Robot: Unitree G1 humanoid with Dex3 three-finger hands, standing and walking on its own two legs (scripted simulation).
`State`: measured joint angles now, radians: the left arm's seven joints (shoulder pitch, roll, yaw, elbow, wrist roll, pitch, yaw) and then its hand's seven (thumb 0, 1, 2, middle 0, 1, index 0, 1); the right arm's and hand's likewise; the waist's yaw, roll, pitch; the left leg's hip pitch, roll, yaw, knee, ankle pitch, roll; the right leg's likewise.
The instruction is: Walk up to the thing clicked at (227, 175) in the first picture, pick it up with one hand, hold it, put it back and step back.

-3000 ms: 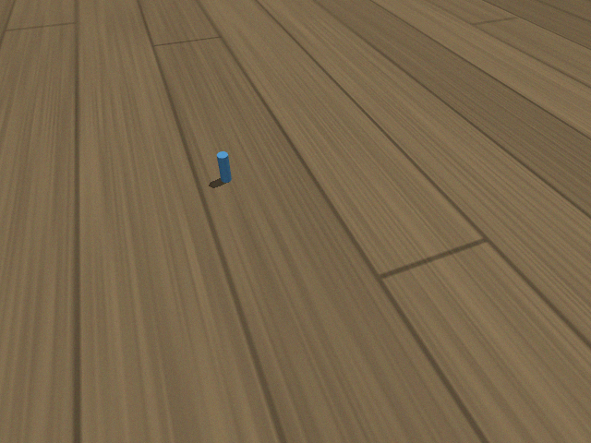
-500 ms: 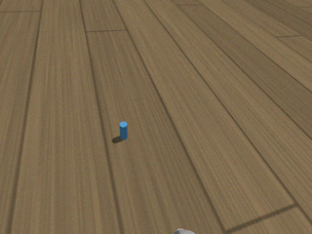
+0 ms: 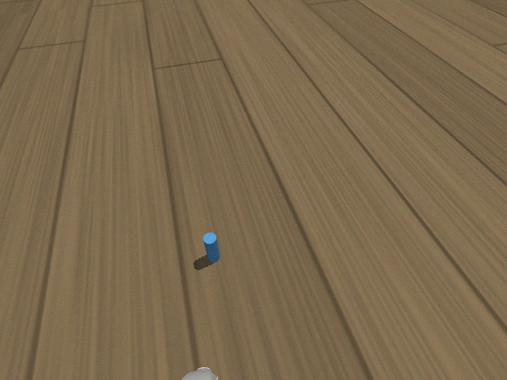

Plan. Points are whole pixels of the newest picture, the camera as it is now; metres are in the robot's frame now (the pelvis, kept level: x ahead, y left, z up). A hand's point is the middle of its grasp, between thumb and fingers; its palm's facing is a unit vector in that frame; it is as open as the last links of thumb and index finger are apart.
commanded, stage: walk up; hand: left
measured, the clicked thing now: (211, 248) +0.74 +0.21 -0.69
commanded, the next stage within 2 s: none
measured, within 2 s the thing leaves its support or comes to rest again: neither
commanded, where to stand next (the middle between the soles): +0.39 +0.00 m, yaw +1 degrees
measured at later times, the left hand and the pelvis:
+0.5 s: hand (110, 331) +0.24 +0.28 -0.14, palm faces -0.09 -0.93 -0.36, open 7.4 cm; pelvis +0.17 +0.00 +0.00, yaw -1 degrees
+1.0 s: hand (128, 284) +0.35 +0.29 -0.17, palm faces -0.05 -0.93 -0.37, open 7.4 cm; pelvis +0.29 +0.02 -0.02, yaw +0 degrees
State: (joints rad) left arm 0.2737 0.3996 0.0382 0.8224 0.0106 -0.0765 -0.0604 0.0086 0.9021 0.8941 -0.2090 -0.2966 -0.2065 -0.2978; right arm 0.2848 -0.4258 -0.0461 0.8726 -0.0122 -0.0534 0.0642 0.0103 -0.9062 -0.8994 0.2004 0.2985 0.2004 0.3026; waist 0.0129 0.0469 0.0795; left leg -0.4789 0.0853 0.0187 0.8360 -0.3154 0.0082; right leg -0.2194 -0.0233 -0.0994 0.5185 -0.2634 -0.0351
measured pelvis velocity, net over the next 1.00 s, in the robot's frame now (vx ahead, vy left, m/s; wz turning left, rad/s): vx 0.29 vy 0.02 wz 0.00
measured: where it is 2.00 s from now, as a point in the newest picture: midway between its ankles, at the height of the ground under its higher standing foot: (259, 348)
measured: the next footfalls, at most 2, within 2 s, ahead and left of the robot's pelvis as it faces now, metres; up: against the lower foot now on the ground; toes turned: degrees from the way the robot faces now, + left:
left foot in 0.12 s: +0.19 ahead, +0.14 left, +0.00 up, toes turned +6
right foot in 0.54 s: +0.30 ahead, -0.15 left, +0.00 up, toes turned -5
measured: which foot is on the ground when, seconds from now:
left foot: up 0.00-0.10, down 0.12-0.56, up 0.58-0.86, down 0.88-1.00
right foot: down 0.00-0.14, up 0.16-0.52, down 0.54-0.90, up 0.92-1.00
